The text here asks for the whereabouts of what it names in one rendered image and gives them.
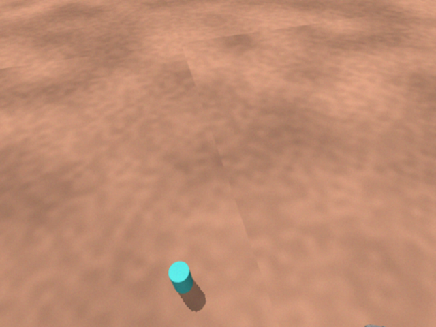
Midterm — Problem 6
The can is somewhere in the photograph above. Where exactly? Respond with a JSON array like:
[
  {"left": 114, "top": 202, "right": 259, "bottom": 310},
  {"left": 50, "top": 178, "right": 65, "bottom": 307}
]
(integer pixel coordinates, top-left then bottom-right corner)
[{"left": 168, "top": 261, "right": 193, "bottom": 294}]

